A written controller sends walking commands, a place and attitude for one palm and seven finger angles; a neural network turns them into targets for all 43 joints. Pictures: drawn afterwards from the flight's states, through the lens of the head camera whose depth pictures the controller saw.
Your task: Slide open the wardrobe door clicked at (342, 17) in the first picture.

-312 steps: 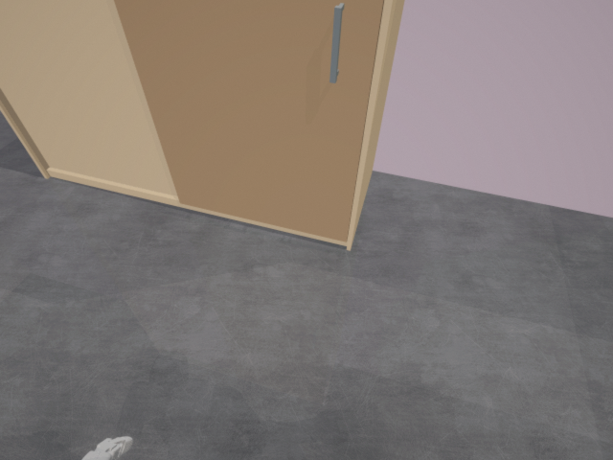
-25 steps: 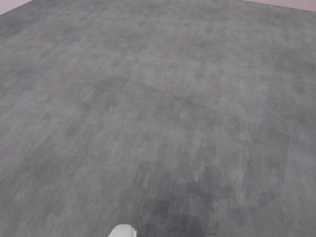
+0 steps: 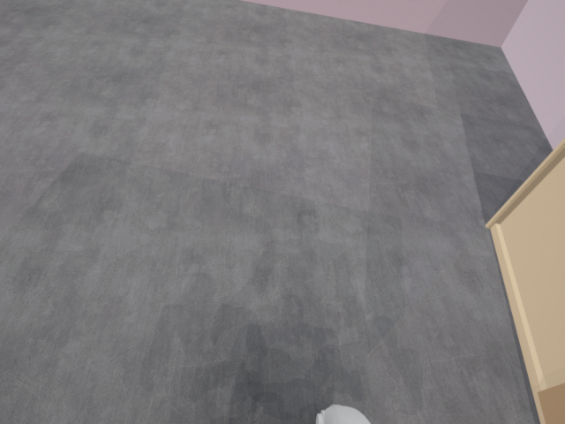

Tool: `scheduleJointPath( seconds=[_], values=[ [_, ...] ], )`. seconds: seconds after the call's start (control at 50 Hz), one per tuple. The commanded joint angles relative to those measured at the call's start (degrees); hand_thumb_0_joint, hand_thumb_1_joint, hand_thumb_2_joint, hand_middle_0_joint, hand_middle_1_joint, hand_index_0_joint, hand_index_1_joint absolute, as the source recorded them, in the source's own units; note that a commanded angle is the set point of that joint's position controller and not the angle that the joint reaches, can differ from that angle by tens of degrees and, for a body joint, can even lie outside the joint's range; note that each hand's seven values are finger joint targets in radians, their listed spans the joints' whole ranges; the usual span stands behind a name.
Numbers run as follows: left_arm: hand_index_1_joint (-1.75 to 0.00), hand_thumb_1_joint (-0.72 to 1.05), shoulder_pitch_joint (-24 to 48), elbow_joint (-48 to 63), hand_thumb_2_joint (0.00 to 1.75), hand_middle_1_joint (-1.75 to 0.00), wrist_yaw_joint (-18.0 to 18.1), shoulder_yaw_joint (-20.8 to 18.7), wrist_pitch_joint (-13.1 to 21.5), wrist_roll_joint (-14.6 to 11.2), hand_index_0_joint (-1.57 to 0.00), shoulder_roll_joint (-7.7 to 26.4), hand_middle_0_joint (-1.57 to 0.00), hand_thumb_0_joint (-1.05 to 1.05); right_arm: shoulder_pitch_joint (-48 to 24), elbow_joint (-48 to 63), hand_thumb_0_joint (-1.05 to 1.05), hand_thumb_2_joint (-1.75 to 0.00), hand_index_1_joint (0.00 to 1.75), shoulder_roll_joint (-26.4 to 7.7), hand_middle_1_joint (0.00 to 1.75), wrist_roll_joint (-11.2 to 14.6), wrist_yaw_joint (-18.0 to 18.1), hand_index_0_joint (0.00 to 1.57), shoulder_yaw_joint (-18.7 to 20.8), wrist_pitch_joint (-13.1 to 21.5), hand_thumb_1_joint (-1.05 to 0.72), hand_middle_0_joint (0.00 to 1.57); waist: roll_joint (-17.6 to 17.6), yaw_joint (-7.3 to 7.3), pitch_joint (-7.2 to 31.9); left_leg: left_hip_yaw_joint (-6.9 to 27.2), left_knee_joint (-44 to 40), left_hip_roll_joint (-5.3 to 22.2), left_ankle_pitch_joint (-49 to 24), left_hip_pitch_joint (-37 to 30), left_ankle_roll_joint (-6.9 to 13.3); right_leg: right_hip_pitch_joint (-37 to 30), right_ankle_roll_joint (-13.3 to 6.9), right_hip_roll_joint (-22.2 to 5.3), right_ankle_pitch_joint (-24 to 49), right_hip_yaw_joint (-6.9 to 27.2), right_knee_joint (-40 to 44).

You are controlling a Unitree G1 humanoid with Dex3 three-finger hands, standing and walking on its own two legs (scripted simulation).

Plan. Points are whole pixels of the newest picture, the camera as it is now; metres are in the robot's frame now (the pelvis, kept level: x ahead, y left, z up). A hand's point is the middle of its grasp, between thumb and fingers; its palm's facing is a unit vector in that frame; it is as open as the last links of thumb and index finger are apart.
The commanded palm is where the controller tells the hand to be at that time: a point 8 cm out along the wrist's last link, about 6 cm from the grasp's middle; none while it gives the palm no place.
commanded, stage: turn to face it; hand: right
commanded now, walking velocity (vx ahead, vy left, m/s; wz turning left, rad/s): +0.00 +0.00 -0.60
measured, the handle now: out of the picture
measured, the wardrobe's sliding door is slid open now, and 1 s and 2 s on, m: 0.00 0.00 0.00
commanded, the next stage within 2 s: none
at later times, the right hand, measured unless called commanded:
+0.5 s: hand out of the picture +0.00 -0.30 -0.17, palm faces +0.35 +0.90 -0.25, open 7.3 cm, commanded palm none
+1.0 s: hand out of the picture +0.00 -0.23 -0.14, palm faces +0.55 +0.79 -0.29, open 7.3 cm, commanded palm none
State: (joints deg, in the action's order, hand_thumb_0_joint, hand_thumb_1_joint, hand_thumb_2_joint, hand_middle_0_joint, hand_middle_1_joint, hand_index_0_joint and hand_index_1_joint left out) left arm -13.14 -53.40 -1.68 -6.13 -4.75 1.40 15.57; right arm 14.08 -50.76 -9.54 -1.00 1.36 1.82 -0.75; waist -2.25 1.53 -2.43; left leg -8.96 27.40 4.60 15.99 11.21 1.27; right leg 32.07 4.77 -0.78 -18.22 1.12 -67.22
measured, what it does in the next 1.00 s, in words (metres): steps on the spot, turning right: right foot, then left foot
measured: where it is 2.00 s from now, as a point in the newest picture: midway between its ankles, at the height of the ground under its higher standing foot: outside the picture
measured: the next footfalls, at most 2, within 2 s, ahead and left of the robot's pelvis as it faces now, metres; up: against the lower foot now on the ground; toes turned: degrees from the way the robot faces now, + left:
right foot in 0.26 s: +0.00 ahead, -0.15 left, +0.00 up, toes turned -17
left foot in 0.78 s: +0.11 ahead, +0.06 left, +0.00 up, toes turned -26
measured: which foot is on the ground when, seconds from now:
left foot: down 0.00-0.28, up 0.30-0.76, down 0.78-1.00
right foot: up 0.00-0.24, down 0.26-0.78, up 0.80-1.00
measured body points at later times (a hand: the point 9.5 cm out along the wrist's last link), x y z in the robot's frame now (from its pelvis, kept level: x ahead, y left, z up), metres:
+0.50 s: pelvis -0.01 -0.06 +0.00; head +0.02 -0.10 +0.45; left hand +0.17 +0.15 -0.12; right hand -0.02 -0.34 -0.15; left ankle +0.02 +0.11 -0.65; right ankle -0.04 -0.14 -0.74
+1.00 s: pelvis +0.02 -0.01 +0.00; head +0.06 +0.00 +0.44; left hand +0.20 +0.19 -0.16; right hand -0.03 -0.27 -0.12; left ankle +0.07 +0.08 -0.74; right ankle -0.09 -0.13 -0.65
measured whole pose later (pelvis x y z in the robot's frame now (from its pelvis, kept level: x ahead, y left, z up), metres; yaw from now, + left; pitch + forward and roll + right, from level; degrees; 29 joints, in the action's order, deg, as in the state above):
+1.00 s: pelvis +0.02 -0.01 +0.00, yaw -36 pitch -1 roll -2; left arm -14.3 -54.6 -1.6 -5.8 -4.9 1.1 16.0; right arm 10.9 -49.2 -9.7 -1.0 1.3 1.3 -0.6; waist -3.3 2.6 -3.6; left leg -8.8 28.7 5.1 16.4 11.2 0.4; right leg 29.2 4.7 -0.9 -20.9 1.4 -67.2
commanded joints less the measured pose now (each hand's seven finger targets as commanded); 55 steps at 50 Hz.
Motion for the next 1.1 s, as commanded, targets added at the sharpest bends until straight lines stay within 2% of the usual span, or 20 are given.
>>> scheduleJointPath(
  seconds=[0.0,0.16,0.2,0.22,0.24,0.26,0.28,0.32,0.38,0.6,0.7,0.72,0.74,0.76,0.78,0.8,0.82,0.86,0.9,1.08],
  values=[
    [-0.30,0.90,5.6,5.1,0.90,-0.30,-0.1,0.0,1.0,0.0,-0.20,3.1,-0.20,0.00,2.7,3.0,0.00,-0.90,0.30,-12.0,0.30,-0.3,0.8,0.20,3.0,1.5,-0.90,0.20,10.8,-2.91,1.2,8.3,-9.0,15.1,-17.3,-7.5,4.8,4.3,0.9,-2.0,-2.6,-1.9,3.8],
    [-0.30,0.90,8.0,6.1,0.90,-0.30,0.0,1.6,2.3,-0.8,-0.20,1.7,-0.20,0.00,4.0,1.3,0.00,-0.90,0.30,-15.2,0.30,-0.9,0.4,0.20,4.1,0.7,-0.90,0.20,16.3,-4.47,4.9,3.6,-2.2,17.6,-30.6,-9.4,5.2,-7.9,-1.4,-1.1,-7.2,-7.4,25.9],
    [-0.30,0.90,4.7,5.5,0.90,-0.30,0.2,1.3,2.9,-0.7,-0.20,2.8,-0.20,0.00,2.7,1.1,0.00,-0.90,0.30,-15.4,0.30,-0.5,0.2,0.20,4.4,0.4,-0.90,0.20,14.5,-2.44,6.8,0.4,2.8,16.6,-28.4,-7.3,2.6,-14.9,-2.2,-0.4,0.1,-8.3,35.6],
    [-0.30,0.90,1.3,4.7,0.90,-0.30,0.2,0.8,3.3,-0.6,-0.20,4.8,-0.20,0.00,2.0,1.4,0.00,-0.90,0.30,-14.9,0.30,0.1,0.0,0.20,4.4,0.2,-0.90,0.20,9.6,-0.29,8.8,-1.9,9.8,15.3,-24.4,-2.9,0.0,-23.0,-2.9,-1.0,8.8,-6.8,43.4],
    [-0.30,0.90,-2.1,4.4,0.90,-0.30,0.4,-0.7,3.9,-0.3,-0.20,10.8,-0.20,0.00,2.0,2.7,0.00,-0.90,0.30,-12.2,0.30,0.5,-0.2,0.20,4.1,-0.1,-0.90,0.20,-5.2,1.67,11.7,-3.7,22.3,9.4,-7.0,10.4,-4.1,-34.7,-7.2,-11.5,23.0,7.5,46.4],
    [-0.30,0.90,-5.9,3.6,0.90,-0.30,1.0,-1.9,3.9,-0.7,-0.20,15.9,-0.20,0.00,-1.4,5.7,0.00,-0.90,0.30,-8.7,0.30,0.4,-0.4,0.20,2.8,-0.2,-0.90,0.20,-16.9,3.93,11.3,-0.3,32.6,3.2,23.1,24.2,-7.3,-38.5,-14.4,-23.3,49.1,21.7,45.4],
    [-0.30,0.90,-7.2,2.3,0.90,-0.30,1.2,-1.6,3.5,-0.7,-0.20,15.0,-0.20,0.00,-3.6,6.1,0.00,-0.90,0.30,-10.4,0.30,0.0,-0.1,0.20,3.0,-0.9,-0.90,0.20,-10.1,3.98,11.0,4.7,37.7,4.2,21.8,24.0,-6.3,-36.2,-17.5,-24.4,47.3,17.2,43.7],
    [-0.30,0.90,-1.6,3.5,0.90,-0.30,2.3,-0.6,3.8,-0.4,-0.20,11.2,-0.20,0.00,-4.9,4.3,0.00,-0.90,0.30,-10.0,0.30,0.0,-0.2,0.20,3.5,-1.2,-0.90,0.20,-10.6,2.04,7.0,7.5,41.2,4.0,13.7,25.4,-6.5,-31.3,-15.0,-17.5,40.8,14.3,44.6],
    [-0.30,0.90,3.2,5.2,0.90,-0.30,2.3,0.4,4.3,-0.5,-0.20,8.9,-0.20,0.00,-2.6,2.5,0.00,-0.90,0.30,-10.2,0.30,-0.1,-0.9,0.20,3.8,-1.0,-0.90,0.20,-5.8,-0.61,4.7,7.7,41.1,2.7,6.1,22.3,-7.1,-26.6,-12.0,-11.9,35.7,9.1,46.0],
    [-0.30,0.90,-1.1,4.8,0.90,-0.30,2.1,-0.6,3.9,0.0,-0.20,9.4,-0.20,0.00,-9.3,6.6,0.00,-0.90,0.30,-9.5,0.30,0.4,-0.2,0.20,3.0,-0.8,-0.90,0.20,-6.7,1.10,4.2,9.4,24.8,-0.7,8.3,18.8,-7.7,-26.0,-15.2,-11.3,29.5,19.4,45.8],
    [-0.30,0.90,1.3,5.4,0.90,-0.30,2.0,-0.9,3.4,-0.1,-0.20,9.4,-0.20,0.00,-4.3,6.1,0.00,-0.90,0.30,-9.2,0.30,1.1,0.1,0.20,2.8,0.2,-0.90,0.20,-6.4,-1.53,6.8,8.3,6.2,-3.9,2.2,3.8,-6.2,-19.7,-13.1,-8.6,33.5,21.6,40.2],
    [-0.30,0.90,1.6,5.5,0.90,-0.30,2.0,-0.9,3.5,-0.5,-0.20,8.6,-0.20,0.00,-2.0,5.5,0.00,-0.90,0.30,-10.0,0.30,1.0,0.2,0.20,3.0,0.8,-0.90,0.20,-4.7,-2.72,7.9,8.4,-2.6,-2.9,-4.7,-2.6,-6.1,-16.2,-10.8,-6.4,28.4,20.5,37.5],
    [-0.30,0.90,0.7,5.8,0.90,-0.30,1.6,-0.6,3.6,-1.1,-0.20,5.9,-0.20,0.00,0.0,5.1,0.00,-0.90,0.30,-13.6,0.30,0.5,0.6,0.20,3.6,1.5,-0.90,0.20,3.8,-3.60,9.4,14.6,-8.8,4.4,-9.1,-13.3,-4.3,-7.7,-7.2,-2.7,15.9,17.1,31.7],
    [-0.30,0.90,-0.6,7.0,0.90,-0.30,1.5,0.1,3.8,-1.2,-0.20,2.0,-0.20,0.00,0.9,5.2,0.00,-0.90,0.30,-18.7,0.30,-0.3,1.0,0.20,4.6,1.8,-0.90,0.20,20.4,-3.80,10.1,30.1,-10.0,21.1,-18.3,-18.9,2.4,3.3,-2.4,5.8,-12.8,5.1,18.0],
    [-0.30,0.90,0.0,7.2,0.90,-0.30,1.7,-0.6,3.3,-0.5,-0.20,5.2,-0.20,0.00,1.6,5.5,0.00,-0.90,0.30,-18.6,0.30,0.0,1.0,0.20,4.3,1.3,-0.90,0.20,16.3,-3.87,9.4,30.0,-9.3,25.4,-21.0,-10.8,7.4,1.9,-2.3,4.0,-17.9,4.6,6.8],
    [-0.30,0.90,-0.5,6.1,0.90,-0.30,1.3,-0.9,2.5,-0.2,-0.20,5.2,-0.20,0.00,-1.8,6.3,0.00,-0.90,0.30,-15.6,0.30,0.1,1.0,0.20,3.6,1.3,-0.90,0.20,10.1,-1.98,6.1,24.6,-10.3,21.4,-14.9,-4.8,7.5,0.9,-2.3,2.6,-12.7,5.7,0.4],
    [-0.30,0.90,-1.4,4.7,0.90,-0.30,1.0,-1.0,1.8,-0.1,-0.20,4.4,-0.20,0.00,-5.2,6.7,0.00,-0.90,0.30,-14.5,0.30,0.2,0.9,0.20,3.4,1.3,-0.90,0.20,12.9,-0.41,4.3,22.1,-11.5,18.5,-9.5,-1.8,5.6,1.0,-1.8,1.4,-10.2,4.9,-2.5],
    [-0.30,0.90,-1.9,3.3,0.90,-0.30,0.2,-0.7,1.3,0.1,-0.20,4.4,-0.20,0.00,-8.1,7.3,0.00,-0.90,0.30,-11.3,0.30,0.3,0.7,0.20,2.4,1.3,-0.90,0.20,12.7,0.82,0.3,13.5,-10.7,13.5,-11.5,0.6,3.4,1.0,-1.0,-0.4,-3.6,2.3,-4.6],
    [-0.30,0.90,-1.5,3.2,0.90,-0.30,0.0,-0.4,1.2,-0.1,-0.20,3.8,-0.20,0.00,-5.5,6.5,0.00,-0.90,0.30,-11.1,0.30,0.1,0.6,0.20,2.3,1.6,-0.90,0.20,13.6,0.16,0.6,9.3,-9.5,12.6,-16.6,-1.7,3.3,1.6,-0.2,-0.5,-1.8,0.8,-3.8],
    [-0.30,0.90,7.0,5.2,0.90,-0.30,-0.4,1.0,1.4,-0.6,-0.20,2.3,-0.20,0.00,1.1,3.4,0.00,-0.90,0.30,-14.6,0.30,-0.8,0.6,0.20,3.5,0.9,-0.90,0.20,14.4,-3.33,1.4,4.1,-6.4,16.2,-23.4,-5.3,5.4,-4.1,-0.1,-1.8,-6.0,-5.1,15.9]
  ],
)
